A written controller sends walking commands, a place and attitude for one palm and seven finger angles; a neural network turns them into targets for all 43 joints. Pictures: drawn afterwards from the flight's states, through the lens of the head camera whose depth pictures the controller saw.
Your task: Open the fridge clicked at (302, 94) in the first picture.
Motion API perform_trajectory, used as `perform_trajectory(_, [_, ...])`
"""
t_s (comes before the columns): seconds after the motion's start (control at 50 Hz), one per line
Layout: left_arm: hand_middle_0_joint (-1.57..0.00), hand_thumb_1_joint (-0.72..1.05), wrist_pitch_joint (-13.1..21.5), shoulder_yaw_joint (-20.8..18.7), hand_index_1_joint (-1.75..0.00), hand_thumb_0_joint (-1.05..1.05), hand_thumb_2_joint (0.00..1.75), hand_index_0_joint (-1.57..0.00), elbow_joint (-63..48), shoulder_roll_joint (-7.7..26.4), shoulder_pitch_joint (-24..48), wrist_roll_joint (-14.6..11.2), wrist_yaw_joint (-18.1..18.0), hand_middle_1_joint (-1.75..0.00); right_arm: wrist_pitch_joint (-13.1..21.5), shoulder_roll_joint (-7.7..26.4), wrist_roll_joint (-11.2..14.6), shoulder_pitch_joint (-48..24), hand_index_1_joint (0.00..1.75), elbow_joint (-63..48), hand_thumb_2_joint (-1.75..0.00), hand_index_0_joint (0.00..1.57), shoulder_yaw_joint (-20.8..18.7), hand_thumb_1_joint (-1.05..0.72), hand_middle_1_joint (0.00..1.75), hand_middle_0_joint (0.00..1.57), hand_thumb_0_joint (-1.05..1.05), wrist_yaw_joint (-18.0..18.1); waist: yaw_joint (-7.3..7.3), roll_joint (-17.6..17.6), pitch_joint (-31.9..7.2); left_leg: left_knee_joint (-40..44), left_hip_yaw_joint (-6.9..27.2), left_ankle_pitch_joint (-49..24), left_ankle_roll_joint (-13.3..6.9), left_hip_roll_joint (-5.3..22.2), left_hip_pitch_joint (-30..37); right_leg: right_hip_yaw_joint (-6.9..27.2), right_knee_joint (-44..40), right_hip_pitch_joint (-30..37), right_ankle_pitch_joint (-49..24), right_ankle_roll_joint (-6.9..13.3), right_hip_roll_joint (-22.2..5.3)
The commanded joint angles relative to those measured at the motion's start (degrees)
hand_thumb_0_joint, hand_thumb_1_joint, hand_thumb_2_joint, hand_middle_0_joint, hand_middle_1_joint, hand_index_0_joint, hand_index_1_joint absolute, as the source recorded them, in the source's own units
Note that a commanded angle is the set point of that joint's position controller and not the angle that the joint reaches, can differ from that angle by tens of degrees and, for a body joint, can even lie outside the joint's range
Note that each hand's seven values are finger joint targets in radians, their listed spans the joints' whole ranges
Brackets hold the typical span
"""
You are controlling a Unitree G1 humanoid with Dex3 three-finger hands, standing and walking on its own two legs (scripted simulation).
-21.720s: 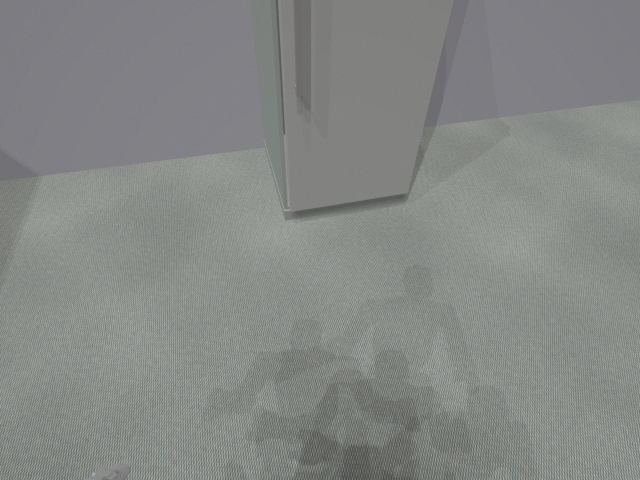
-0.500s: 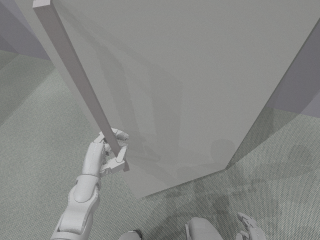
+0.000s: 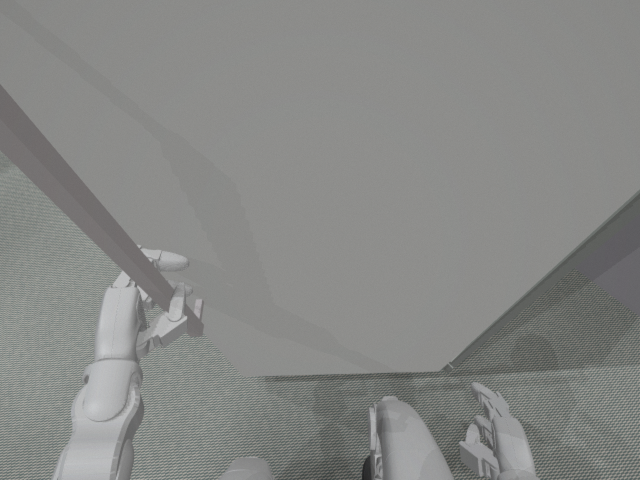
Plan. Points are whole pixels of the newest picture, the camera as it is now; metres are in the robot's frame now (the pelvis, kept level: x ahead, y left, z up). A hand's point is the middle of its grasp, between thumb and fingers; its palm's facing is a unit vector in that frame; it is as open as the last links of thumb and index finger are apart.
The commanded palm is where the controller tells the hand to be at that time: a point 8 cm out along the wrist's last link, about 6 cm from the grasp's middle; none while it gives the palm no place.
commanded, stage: walk backward, drawing the door open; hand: left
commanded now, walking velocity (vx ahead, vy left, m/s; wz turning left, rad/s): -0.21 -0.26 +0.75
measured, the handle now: (128, 235) +0.33 +0.21 +0.13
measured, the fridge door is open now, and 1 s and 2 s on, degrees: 51 86 74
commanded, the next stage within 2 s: stop walking and hold the door back in 0.46 s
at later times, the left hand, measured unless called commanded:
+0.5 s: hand out of the picture +0.11 +0.10 +0.02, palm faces +0.69 -0.64 -0.33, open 5.8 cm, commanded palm +0.05 +0.12 +0.03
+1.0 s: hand out of the picture +0.04 +0.04 +0.03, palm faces +0.85 -0.35 -0.39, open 5.7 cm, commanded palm +0.01 +0.08 +0.02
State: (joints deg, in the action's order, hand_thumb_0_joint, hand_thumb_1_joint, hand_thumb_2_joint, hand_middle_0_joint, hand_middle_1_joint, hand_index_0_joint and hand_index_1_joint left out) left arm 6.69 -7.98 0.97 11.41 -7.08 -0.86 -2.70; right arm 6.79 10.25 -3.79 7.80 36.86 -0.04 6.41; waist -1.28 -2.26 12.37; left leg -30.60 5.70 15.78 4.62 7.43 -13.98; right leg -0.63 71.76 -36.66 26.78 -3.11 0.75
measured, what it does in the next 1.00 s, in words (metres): steps to the right, turning left: right foot, then left foot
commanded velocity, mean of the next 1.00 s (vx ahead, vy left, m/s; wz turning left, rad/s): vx -0.05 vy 0.05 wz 0.41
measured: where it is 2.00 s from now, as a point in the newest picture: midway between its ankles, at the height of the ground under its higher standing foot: outside the picture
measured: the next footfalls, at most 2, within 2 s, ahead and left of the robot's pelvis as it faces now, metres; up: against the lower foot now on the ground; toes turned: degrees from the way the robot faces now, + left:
right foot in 0.14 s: +0.13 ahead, -0.27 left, +0.00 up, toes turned +6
left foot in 0.42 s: -0.02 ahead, -0.12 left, +0.00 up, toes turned +27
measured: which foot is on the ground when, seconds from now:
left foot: down 0.00-0.14, up 0.16-0.40, down 0.42-0.72, up 0.74-1.00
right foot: up 0.00-0.12, down 0.14-0.42, up 0.44-0.72, down 0.74-1.00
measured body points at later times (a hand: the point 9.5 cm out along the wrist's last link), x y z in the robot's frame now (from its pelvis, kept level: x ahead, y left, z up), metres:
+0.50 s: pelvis +0.01 -0.24 -0.01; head +0.04 -0.20 +0.43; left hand +0.07 +0.13 +0.04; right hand +0.26 -0.40 -0.09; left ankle -0.06 -0.13 -0.73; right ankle +0.07 -0.31 -0.68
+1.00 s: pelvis -0.01 -0.39 +0.01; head +0.05 -0.41 +0.45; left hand -0.01 +0.05 +0.05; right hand +0.27 -0.54 -0.13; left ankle -0.12 -0.25 -0.63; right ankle +0.12 -0.43 -0.73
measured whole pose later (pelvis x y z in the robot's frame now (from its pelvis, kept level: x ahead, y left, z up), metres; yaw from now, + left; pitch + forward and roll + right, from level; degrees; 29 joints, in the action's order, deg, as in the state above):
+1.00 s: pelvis -0.01 -0.39 +0.01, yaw +37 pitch -2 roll +5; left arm 12.7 -21.0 50.0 21.8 12.0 -2.7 -6.1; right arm 3.9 20.0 0.4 11.6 43.9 -2.4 4.5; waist -0.4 -1.7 4.8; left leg -67.0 0.9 20.0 2.3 -0.6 -28.8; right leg -4.0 34.1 -20.7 11.9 -0.2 -9.1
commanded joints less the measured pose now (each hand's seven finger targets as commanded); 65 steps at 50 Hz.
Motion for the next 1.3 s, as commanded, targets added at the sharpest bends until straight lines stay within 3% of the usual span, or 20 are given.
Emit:
perform_trajectory(0.0, [-0.45,0.9,2.92,-2.47,-1.4,0.0,0.9,-0.45,-15.34,4.71,2.53,-0.32,0.05,-1.4,3.16,9.32,2.39,0.7,0.3,-7.64,-0.9,0.2,-4.43,-0.9,0.3,0.2,0.0,0.88,0.54,-16.12,-18.19,8.42,-4.6,-6.6,-7.36,5.02,-10.18,-1.76,-21.65,26.74,-14.96,-0.28,-1.51])
perform_trajectory(0.08, [-0.45,0.9,3.06,-7.53,-1.4,0.0,0.9,-0.45,-16.7,10.37,4.96,0.04,-2.27,-1.4,3.98,7.61,4.56,-0.32,0.3,-8.63,-0.9,0.2,-3.42,-0.9,0.3,0.2,0.0,0.61,1.37,-15.44,-18.22,2.59,-2.54,13.96,-5.88,-0.57,-15.86,-7.31,-37.14,32.9,-8.15,-2.49,1.84])
perform_trajectory(0.12, [-0.45,0.9,2.8,-13.17,-1.4,0.0,0.9,-0.45,-17.33,17.07,3.47,0.15,-3.55,-1.4,3.81,3.13,4.4,-0.13,0.3,-6.94,-0.9,0.2,-2.35,-0.9,0.3,0.2,0.0,0.43,1.04,9.18,-19.72,-26.05,-6.78,18.61,-1.59,-9.48,-17.32,7.64,-53.1,28.21,-6.3,2.31,-12.45])
perform_trajectory(0.16, [-0.45,0.9,3.83,-18.26,-1.4,0.0,0.9,-0.45,-18.25,23.5,0.57,1.06,-4.56,-1.4,3.72,5.46,3.25,-2.16,0.3,-6.39,-0.9,0.2,-4.43,-0.9,0.3,0.2,0.0,0.0,2.15,16.38,-24.69,-55.28,-0.25,22.91,-2.15,-8.7,-18.43,26.99,-57.28,23.82,-7.72,11.69,-26.72])
perform_trajectory(0.24, [-0.45,0.9,5.42,-15.38,-1.4,0.0,0.9,-0.45,-13.2,17.64,-2.9,-0.42,-3.92,-1.4,1.08,5.51,3.88,-4.41,0.3,-8.1,-0.9,0.2,-2.45,-0.9,0.3,0.2,0.0,-0.22,1.19,13.69,-19.4,-44.94,-4.13,18.19,-1.24,-3.79,-14.39,1.24,-43.69,25.2,-29.47,11.52,-18.97])
perform_trajectory(0.3, [-0.45,0.9,4.89,-14.36,-1.4,0.0,0.9,-0.45,-14.18,15.57,-5.13,-1.66,-4.94,-1.4,0.75,6.84,4.49,-3.17,0.3,-10.09,-0.9,0.2,-2.9,-0.9,0.3,0.2,0.0,0.76,1.24,16.98,-21.45,-23.38,-5.16,20.0,-3.07,-3.07,-7.73,-0.7,-41.2,27.65,-36.31,10.3,-19.61])
perform_trajectory(0.38, [-0.45,0.9,4.57,-12.17,-1.4,0.0,0.9,-0.45,-20.38,14.74,-7.39,-2.45,-5.17,-1.4,1.54,7.77,3.08,0.2,0.3,-9.59,-0.9,0.2,-2.15,-0.9,0.3,0.2,0.0,1.53,-1.8,-4.59,-20.01,10.09,-2.85,-7.08,-5.54,0.31,11.2,-6.56,-21.57,11.52,-19.52,4.39,-13.49])
perform_trajectory(0.4, [-0.45,0.9,5.48,-12.06,-1.4,0.0,0.9,-0.45,-24.71,15.61,-6.54,-2.53,-5.35,-1.4,2.41,9.12,2.99,-1.09,0.3,-10.6,-0.9,0.2,-2.59,-0.9,0.3,0.2,0.0,1.41,0.26,-21.8,-19.5,14.16,20.99,-35.04,-12.47,16.06,16.4,-5.95,-8.13,-0.65,7.32,-0.23,-4.73])
perform_trajectory(0.42, [-0.45,0.9,6.12,-12.89,-1.4,0.0,0.9,-0.45,-26.18,17.68,-8.66,-0.39,-5.45,-1.4,2.93,8.47,2.33,0.05,0.3,-8.8,-0.9,0.2,-2.02,-0.9,0.3,0.2,0.0,0.78,1.28,-20.16,-20.3,12.3,28.27,-48.34,-16.98,22.45,18.16,0.48,-0.57,-5.4,9.32,-1.0,-4.42])
perform_trajectory(0.52, [-0.45,0.9,2.99,-13.68,-1.4,0.0,0.9,-0.45,-19.81,16.58,-9.96,0.47,-4.57,-1.4,3.37,9.1,3.36,2.02,0.3,-6.91,-0.9,0.2,-3.78,-0.9,0.3,0.2,0.0,-0.93,0.67,-17.92,-15.15,6.75,6.54,-37.39,-12.24,7.97,9.11,-0.16,-11.27,3.55,-2.83,-1.61,-3.22])
perform_trajectory(0.66, [-0.45,0.9,2.35,-15.35,-1.4,0.0,0.9,-0.45,5.54,23.22,19.95,-1.18,-6.22,-1.4,4.1,11.43,4.52,4.41,0.3,-5.61,-0.9,0.2,-3.02,-0.9,0.3,0.2,0.0,0.53,2.38,-14.25,-16.93,-2.97,-5.37,-5.33,-7.15,-1.24,-0.39,-6.6,-41.17,22.25,-9.9,-2.76,0.35])
perform_trajectory(0.68, [-0.45,0.9,2.89,-15.24,-1.4,0.0,0.9,-0.45,8.86,23.86,20.06,-0.58,-6.2,-1.4,4.14,10.37,4.79,4.03,0.3,-5.97,-0.9,0.2,-2.96,-0.9,0.3,0.2,0.0,0.53,2.42,-3.53,-16.72,-11.14,-5.29,5.32,-5.03,-5.0,-4.34,-1.96,-49.28,25.65,-15.71,-1.76,-4.47])
perform_trajectory(0.7, [-0.45,0.9,3.08,-18.27,-1.4,0.0,0.9,-0.45,13.76,28.71,19.09,0.04,-6.44,-1.4,3.56,9.63,4.71,1.86,0.3,-6.86,-0.9,0.2,-2.97,-0.9,0.3,0.2,0.0,0.58,2.67,15.15,-15.92,-26.11,-4.05,17.79,-3.45,-9.61,-15.62,16.75,-53.73,27.61,-17.9,3.07,-17.15])
perform_trajectory(0.72, [-0.45,0.9,2.53,-18.78,-1.4,0.0,0.9,-0.45,17.9,30.12,16.25,-0.63,-6.46,-1.4,2.89,10.77,4.73,-1.1,0.3,-7.89,-0.9,0.2,-2.79,-0.9,0.3,0.2,0.0,0.6,4.33,19.72,-16.03,-39.96,2.49,18.78,-3.46,-11.31,-19.73,30.94,-58.09,23.47,-14.64,6.47,-26.63])
perform_trajectory(0.76, [-0.45,0.9,3.43,-21.57,-1.4,0.0,0.9,-0.45,19.18,33.94,22.71,-0.48,-6.81,-1.4,1.33,12.69,3.99,-0.82,0.3,-5.13,-0.9,0.2,-4.07,-0.9,0.3,0.2,0.0,-0.46,3.0,14.77,-15.97,-45.83,5.72,12.48,-2.66,-9.64,-21.21,37.94,-61.81,20.35,6.65,6.94,-28.89])
perform_trajectory(0.84, [-0.45,0.9,7.99,-19.87,-1.4,0.0,0.9,-0.45,33.46,32.55,31.62,-1.79,-5.12,-1.4,-0.61,12.8,4.01,-0.86,0.3,-0.75,-0.9,0.2,-2.7,-0.9,0.3,0.2,0.0,-1.39,0.86,16.42,-15.29,-47.11,-0.55,1.17,-1.36,-7.58,-21.66,12.3,-53.15,21.58,4.14,4.14,-19.42])
perform_trajectory(1.12, [-0.45,0.9,13.79,-18.68,-1.4,0.0,0.9,-0.45,43.87,37.78,54.19,-0.49,-4.93,-1.4,1.24,15.1,5.07,8.64,0.3,2.31,-0.9,0.2,-4.08,-0.9,0.3,0.2,0.0,-0.67,0.14,8.66,-24.37,3.49,-14.33,9.58,-5.99,-9.45,7.32,6.23,-51.69,18.37,8.23,5.13,-13.84])
perform_trajectory(1.14, [-0.45,0.9,14.87,-17.81,-1.4,0.0,0.9,-0.45,43.63,37.35,56.37,-0.28,-4.21,-1.4,0.86,16.08,4.98,9.93,0.3,2.31,-0.9,0.2,-4.02,-0.9,0.3,0.2,0.0,-0.33,-0.94,0.64,-23.84,8.76,-10.36,12.04,-7.46,-6.74,11.65,3.66,-43.32,13.21,6.42,3.46,-10.53])
perform_trajectory(1.18, [-0.45,0.9,15.16,-17.19,-1.4,0.0,0.9,-0.45,41.64,37.41,62.69,-0.72,-4.53,-1.4,0.34,18.02,5.52,7.67,0.3,1.03,-0.9,0.2,-2.86,-0.9,0.3,0.2,0.0,0.49,-0.85,-20.68,-18.01,23.04,17.37,12.97,-14.35,12.93,13.48,-5.18,-16.44,-3.16,4.38,1.01,-1.93])
perform_trajectory(1.28, [-0.45,0.9,10.16,-17.76,-1.4,0.0,0.9,-0.45,50.1,42.74,61.81,0.71,-3.72,-1.4,-1.25,17.36,5.63,9.33,0.3,3.65,-0.9,0.2,-2.4,-0.9,0.3,0.2,0.0,1.65,0.44,-13.33,-21.36,9.25,0.03,-21.55,-14.43,6.47,13.89,-2.3,-18.09,3.28,-5.78,1.01,-3.9])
